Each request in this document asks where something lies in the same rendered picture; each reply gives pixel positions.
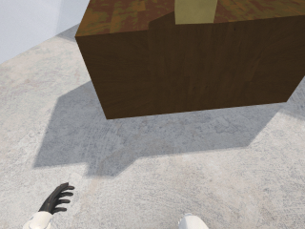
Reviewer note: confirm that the pedestal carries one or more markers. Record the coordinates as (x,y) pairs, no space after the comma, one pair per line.
(141,63)

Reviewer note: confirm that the left robot forearm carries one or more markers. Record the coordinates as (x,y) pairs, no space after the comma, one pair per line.
(39,220)

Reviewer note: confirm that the right robot thigh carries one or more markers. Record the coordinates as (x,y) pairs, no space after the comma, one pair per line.
(192,222)

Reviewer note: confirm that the robot left hand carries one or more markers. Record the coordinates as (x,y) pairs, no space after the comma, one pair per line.
(53,199)

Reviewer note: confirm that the carton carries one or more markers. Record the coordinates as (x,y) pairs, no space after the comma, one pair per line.
(194,11)

